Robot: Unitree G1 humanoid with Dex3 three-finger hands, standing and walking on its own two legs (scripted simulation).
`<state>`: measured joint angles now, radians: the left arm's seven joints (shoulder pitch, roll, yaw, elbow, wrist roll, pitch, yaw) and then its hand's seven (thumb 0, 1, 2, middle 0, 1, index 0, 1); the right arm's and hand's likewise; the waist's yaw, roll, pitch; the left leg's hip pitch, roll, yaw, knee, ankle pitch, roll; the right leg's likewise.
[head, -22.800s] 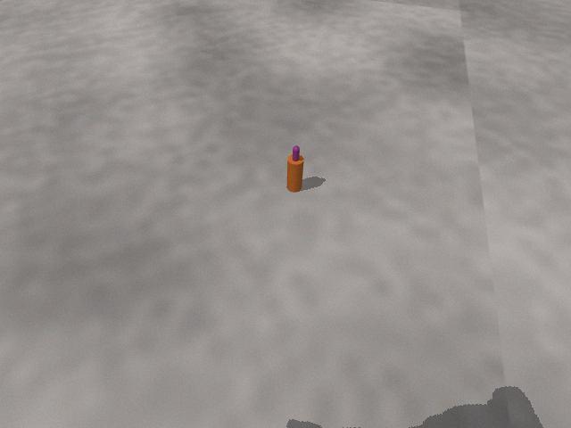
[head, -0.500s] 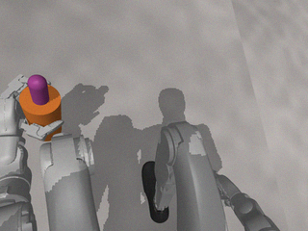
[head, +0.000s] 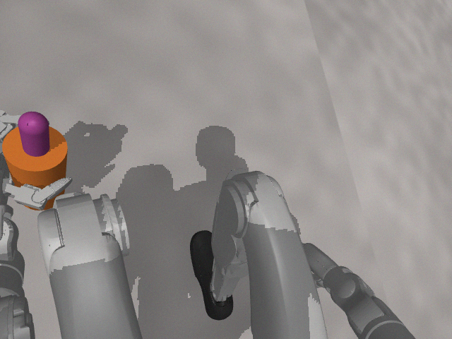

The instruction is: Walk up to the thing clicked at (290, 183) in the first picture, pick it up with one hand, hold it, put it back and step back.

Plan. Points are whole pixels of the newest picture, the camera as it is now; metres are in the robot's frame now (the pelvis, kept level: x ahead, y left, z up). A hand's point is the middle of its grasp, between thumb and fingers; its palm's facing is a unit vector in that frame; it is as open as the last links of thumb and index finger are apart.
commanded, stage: lower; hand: left
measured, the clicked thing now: (38, 163) +0.40 +0.22 -0.13
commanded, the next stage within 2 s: loosen in 0.60 s
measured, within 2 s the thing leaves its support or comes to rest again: rests again in 1.74 s
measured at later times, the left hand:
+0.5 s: hand (39, 165) +0.40 +0.22 -0.14, palm faces +0.12 -0.99 -0.01, open 10.9 cm
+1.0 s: hand (38, 169) +0.39 +0.22 -0.15, palm faces +0.12 -0.99 -0.01, open 11.1 cm
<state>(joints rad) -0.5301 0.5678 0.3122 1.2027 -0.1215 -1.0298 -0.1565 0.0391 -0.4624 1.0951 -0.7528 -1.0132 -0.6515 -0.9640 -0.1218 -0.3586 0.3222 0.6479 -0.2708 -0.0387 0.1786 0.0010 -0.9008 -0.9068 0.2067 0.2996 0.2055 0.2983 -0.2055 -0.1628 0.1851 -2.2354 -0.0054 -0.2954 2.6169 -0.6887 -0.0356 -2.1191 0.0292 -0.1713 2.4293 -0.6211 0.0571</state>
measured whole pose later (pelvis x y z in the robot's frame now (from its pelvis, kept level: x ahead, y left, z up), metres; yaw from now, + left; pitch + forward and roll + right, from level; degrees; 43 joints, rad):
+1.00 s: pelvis +0.00 +0.01 +0.00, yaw -2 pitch +13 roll -16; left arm -0.52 0.64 0.27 1.27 -0.08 -1.13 0.00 0.02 -0.35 0.75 -0.77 -0.82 -0.69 -0.79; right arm -0.16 -0.36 0.40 0.63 -0.32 -0.06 0.21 0.00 -0.90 -0.90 0.21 0.30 0.21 0.30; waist -0.21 -0.21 0.24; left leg -2.22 -0.01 -0.35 2.65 -0.69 -0.03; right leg -2.08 0.05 -0.21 2.41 -0.61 0.07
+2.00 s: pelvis +0.00 +0.00 +0.07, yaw +4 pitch +29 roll -9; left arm -0.50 0.66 0.41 0.88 0.09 -0.44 -0.11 -0.01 -0.53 0.07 -0.09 -0.09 -0.09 -0.09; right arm 0.05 -0.27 0.08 0.61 -0.05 0.13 0.08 0.00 -0.93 -0.92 0.21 0.30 0.21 0.30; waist -0.10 -0.02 -0.07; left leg -2.20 0.02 -0.14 2.35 -0.67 0.00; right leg -2.12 0.00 -0.07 2.25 -0.64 0.04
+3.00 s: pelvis +0.10 +0.01 +0.43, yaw +11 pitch +10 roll -2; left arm 0.44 0.22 -0.02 0.00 -0.02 0.28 0.17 0.00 -0.59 0.03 -0.05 -0.05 -0.05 -0.05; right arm 0.29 -0.20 0.03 0.48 0.04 -0.05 -0.18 0.01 -0.90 -0.91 0.21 0.30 0.21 0.30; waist -0.03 0.05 -0.15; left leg -0.70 0.04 -0.02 1.02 -0.50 -0.01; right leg -0.66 -0.01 -0.03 0.96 -0.47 0.03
